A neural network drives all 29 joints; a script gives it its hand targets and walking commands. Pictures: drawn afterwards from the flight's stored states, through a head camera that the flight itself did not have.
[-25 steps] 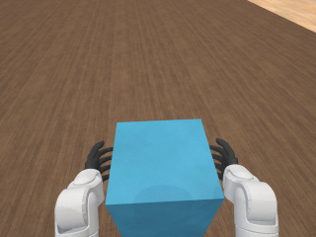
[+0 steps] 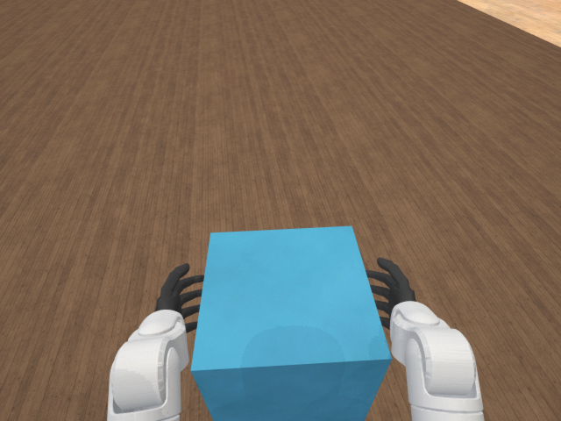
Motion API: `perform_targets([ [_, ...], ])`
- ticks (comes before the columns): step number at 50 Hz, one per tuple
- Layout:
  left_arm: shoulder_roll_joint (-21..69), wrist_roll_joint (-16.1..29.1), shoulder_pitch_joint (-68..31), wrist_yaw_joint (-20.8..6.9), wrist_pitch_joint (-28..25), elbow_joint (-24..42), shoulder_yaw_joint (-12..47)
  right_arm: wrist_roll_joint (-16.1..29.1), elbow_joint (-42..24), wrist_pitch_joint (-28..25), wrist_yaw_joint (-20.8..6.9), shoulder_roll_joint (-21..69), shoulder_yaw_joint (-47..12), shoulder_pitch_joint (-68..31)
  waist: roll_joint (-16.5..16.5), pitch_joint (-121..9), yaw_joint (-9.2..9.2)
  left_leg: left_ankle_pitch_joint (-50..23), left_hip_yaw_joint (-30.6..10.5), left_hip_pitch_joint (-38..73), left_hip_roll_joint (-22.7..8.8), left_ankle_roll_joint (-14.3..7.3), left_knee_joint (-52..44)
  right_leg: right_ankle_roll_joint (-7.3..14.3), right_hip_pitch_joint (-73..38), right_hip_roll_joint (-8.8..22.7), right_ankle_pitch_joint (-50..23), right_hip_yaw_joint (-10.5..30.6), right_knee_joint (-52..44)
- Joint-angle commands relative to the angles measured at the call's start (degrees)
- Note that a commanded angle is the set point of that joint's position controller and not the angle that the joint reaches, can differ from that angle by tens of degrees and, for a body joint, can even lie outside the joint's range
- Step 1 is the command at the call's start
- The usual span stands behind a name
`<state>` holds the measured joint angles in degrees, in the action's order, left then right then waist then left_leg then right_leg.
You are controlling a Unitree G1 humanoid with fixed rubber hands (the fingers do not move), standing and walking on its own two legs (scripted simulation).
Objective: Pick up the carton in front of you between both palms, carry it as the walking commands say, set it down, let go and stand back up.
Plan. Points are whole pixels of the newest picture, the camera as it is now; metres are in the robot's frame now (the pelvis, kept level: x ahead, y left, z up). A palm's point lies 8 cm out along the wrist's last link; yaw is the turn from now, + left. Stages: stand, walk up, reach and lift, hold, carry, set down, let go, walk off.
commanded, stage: carry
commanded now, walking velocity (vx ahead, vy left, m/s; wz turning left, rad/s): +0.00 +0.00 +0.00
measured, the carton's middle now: (286, 334) +0.26 +0.00 -0.01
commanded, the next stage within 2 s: hold in 1.68 s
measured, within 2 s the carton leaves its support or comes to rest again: neither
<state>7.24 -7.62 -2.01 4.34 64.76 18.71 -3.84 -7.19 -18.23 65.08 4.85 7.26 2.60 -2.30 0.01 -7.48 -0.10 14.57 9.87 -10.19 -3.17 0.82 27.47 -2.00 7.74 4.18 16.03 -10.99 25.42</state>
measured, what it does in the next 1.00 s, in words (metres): shifts its weight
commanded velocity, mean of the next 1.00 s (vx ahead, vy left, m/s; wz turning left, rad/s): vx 0.00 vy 0.00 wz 0.00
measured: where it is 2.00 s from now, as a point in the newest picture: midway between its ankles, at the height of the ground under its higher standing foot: outside the picture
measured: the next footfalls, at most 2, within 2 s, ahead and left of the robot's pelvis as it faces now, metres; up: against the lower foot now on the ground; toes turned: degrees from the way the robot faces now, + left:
none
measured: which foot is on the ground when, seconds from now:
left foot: down 0.00-1.00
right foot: down 0.00-1.00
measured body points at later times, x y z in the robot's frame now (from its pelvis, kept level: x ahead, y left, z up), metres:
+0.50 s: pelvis -0.06 +0.00 -0.01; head -0.08 +0.00 +0.44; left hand +0.23 +0.15 +0.01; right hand +0.23 -0.15 +0.01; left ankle -0.08 +0.11 -0.75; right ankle -0.09 -0.10 -0.75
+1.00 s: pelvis -0.09 -0.01 -0.01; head -0.10 -0.01 +0.44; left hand +0.21 +0.15 +0.02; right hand +0.21 -0.15 +0.02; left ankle -0.08 +0.11 -0.75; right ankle -0.09 -0.10 -0.75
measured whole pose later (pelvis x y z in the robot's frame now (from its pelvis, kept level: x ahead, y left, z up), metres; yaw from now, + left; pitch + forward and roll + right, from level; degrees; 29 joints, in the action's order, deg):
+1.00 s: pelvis -0.09 -0.01 -0.01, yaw +1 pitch +2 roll +0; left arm 7.8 -13.1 -10.3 1.1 42.2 -7.1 -9.0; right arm -12.9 7.5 42.5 1.8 7.8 8.0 -10.4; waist -0.1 -4.6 0.1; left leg 13.5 9.2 -16.2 -3.7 -0.2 28.1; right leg 1.0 14.7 3.9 15.4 -11.8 28.5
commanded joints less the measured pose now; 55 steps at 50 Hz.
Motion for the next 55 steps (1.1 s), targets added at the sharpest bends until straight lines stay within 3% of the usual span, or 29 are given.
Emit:
perform_targets([
  [1, 43.66, 15.98, -21.7, -11.84, -6.28, -1.05, 35.31, 15.83, -1.16, -6.53, -11.36, 45.62, -35.36, -23.57, 4.67, -11.54, 0.34, -25.23, -2.14, -1.61, -3.78, -0.06, 1.42, 1.52, -11.82, 6.32, -50.92, 3.45, 1.82],
  [3, 44.05, 15.22, -21.62, -12.0, -8.3, -1.68, 34.99, 15.47, 0.07, -8.45, -11.63, 45.65, -35.43, -23.26, 5.05, -12.59, 0.37, -22.4, -2.56, 0.19, -3.62, -0.32, -0.45, 2.33, -10.66, 7.21, -50.22, 3.94, 2.3],
  [7, 43.32, 12.59, -21.75, -12.29, -12.0, -4.55, 32.79, 13.53, 3.22, -12.18, -12.15, 44.39, -33.46, -23.82, 1.34, -13.64, 0.15, -34.72, -3.82, 5.74, -5.66, -0.89, 2.25, 2.11, -4.42, 6.14, -38.34, 3.46, 3.31],
  [9, 42.42, 10.82, -21.93, -12.33, -14.16, -7.16, 30.96, 11.74, 6.46, -14.35, -12.38, 43.43, -30.98, -23.43, -0.5, -13.38, 0.14, -35.26, -4.07, 5.41, -6.38, -1.15, 2.1, 2.16, -2.91, 5.6, -31.79, 3.3, 3.65],
  [16, 40.86, 6.61, -28.71, -12.7, -23.11, -17.91, 25.05, 6.56, 18.18, -23.6, -12.87, 42.12, -23.08, -28.37, -1.05, -7.99, 0.26, -18.27, -4.93, 0.38, -6.54, -1.63, -1.87, 2.07, 0.0, 5.7, -16.67, 4.6, -0.03],
  [20, 42.73, 5.23, -32.11, -13.78, -28.52, -25.46, 22.65, 5.12, 24.5, -29.0, -13.67, 43.6, -20.96, -32.49, -0.47, -7.42, 0.24, -13.86, -5.69, 0.02, -6.49, -1.79, -3.16, 2.34, 1.14, 5.6, -11.34, 5.02, -1.56],
  [24, 48.64, 6.94, -34.76, -15.21, -30.13, -26.01, 25.48, 6.84, 24.83, -30.6, -14.99, 49.43, -24.32, -35.2, -0.17, -9.53, 0.02, -12.97, -6.0, 0.82, -6.35, -1.65, -3.14, 2.55, 0.9, 5.61, -10.41, 5.22, -1.67],
  [30, 51.17, 8.42, -32.26, -15.69, -26.29, -22.74, 27.94, 8.5, 22.16, -26.7, -15.62, 52.17, -27.26, -32.67, -0.31, -11.04, 0.29, -12.91, -6.15, 0.6, -6.5, -1.69, -3.09, 2.55, 1.17, 5.78, -10.26, 5.3, -1.28],
  [37, 49.39, 7.43, -31.77, -15.75, -24.51, -23.46, 25.55, 7.58, 22.33, -24.83, -15.6, 50.61, -24.87, -32.29, -0.18, -9.33, 0.24, -13.1, -6.24, -1.38, -6.51, -1.61, -3.12, 2.4, 2.46, 6.02, -11.08, 5.48, -1.29],
  [55, 50.13, 8.27, -32.01, -16.0, -24.58, -22.39, 26.4, 7.99, 21.35, -24.79, -15.63, 51.35, -25.77, -32.15, -0.02, -11.09, 0.22, -12.83, -6.26, -1.19, -6.46, -1.44, -2.49, 2.86, 2.43, 6.07, -12.29, 5.78, -1.22],
])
